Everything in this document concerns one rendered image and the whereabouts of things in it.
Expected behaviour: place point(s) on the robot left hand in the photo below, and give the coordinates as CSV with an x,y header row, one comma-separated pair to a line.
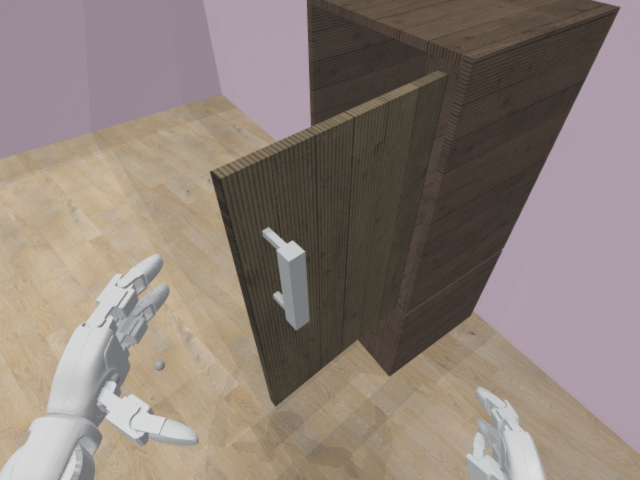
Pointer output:
x,y
98,349

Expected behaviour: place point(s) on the robot left forearm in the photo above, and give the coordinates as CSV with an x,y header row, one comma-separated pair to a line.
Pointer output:
x,y
59,447

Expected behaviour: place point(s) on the handle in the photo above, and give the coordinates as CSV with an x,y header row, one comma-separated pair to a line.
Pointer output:
x,y
293,275

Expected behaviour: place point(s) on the cupboard door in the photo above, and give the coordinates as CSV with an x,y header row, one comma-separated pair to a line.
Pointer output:
x,y
347,191

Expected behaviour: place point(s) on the robot right hand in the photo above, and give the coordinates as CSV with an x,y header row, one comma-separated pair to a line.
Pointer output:
x,y
514,451

